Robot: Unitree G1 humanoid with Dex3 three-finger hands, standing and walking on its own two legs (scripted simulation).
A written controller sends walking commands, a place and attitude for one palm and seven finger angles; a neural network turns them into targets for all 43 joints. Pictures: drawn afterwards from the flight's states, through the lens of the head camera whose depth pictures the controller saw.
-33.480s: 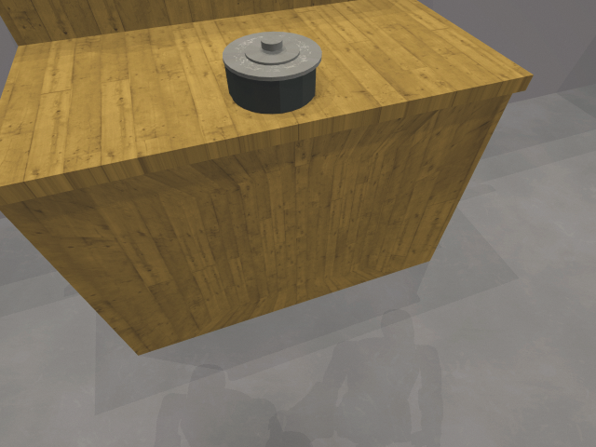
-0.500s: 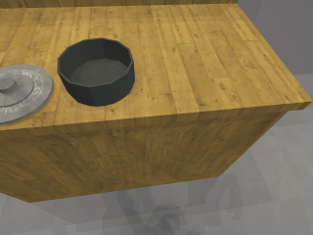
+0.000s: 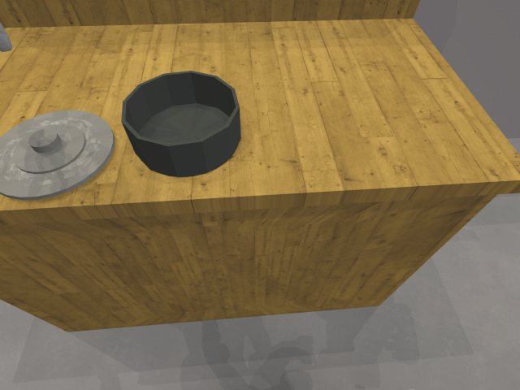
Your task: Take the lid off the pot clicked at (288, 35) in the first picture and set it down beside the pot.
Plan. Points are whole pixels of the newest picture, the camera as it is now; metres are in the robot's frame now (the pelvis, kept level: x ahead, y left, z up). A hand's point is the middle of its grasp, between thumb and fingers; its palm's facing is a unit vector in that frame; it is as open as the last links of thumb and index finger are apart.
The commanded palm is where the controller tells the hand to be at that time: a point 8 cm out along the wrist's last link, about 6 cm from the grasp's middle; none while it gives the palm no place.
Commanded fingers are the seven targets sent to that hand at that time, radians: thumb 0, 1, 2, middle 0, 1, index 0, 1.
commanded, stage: draw the hand back to the body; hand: left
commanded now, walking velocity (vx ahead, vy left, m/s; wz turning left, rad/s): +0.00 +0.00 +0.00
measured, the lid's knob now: (44, 140) +0.50 +0.35 +0.09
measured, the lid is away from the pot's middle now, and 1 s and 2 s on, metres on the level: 0.23 0.23 0.23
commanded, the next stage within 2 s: step back with the hand held close in 1.82 s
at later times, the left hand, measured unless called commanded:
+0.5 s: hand out of the picture +0.39 +0.26 +0.31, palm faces +0.52 -0.84 -0.18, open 10.3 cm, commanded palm +0.33 +0.30 +0.30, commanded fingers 0.00 0.35 0.87 -0.33 -0.51 -0.33 -0.51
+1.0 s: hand out of the picture +0.29 +0.24 +0.30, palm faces +0.53 -0.83 -0.18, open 7.9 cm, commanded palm +0.24 +0.27 +0.29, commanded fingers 0.00 0.90 0.90 -0.20 -0.30 -0.20 -0.30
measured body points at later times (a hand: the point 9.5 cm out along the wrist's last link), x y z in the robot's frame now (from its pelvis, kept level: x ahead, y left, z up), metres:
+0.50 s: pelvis +0.01 -0.03 +0.01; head +0.02 -0.03 +0.46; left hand +0.36 +0.31 +0.32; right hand +0.13 -0.29 -0.09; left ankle +0.00 +0.09 -0.73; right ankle -0.04 -0.15 -0.73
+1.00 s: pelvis +0.00 -0.04 +0.01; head -0.01 -0.06 +0.46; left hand +0.26 +0.28 +0.31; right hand +0.18 -0.27 -0.08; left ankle +0.00 +0.09 -0.73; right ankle -0.04 -0.15 -0.73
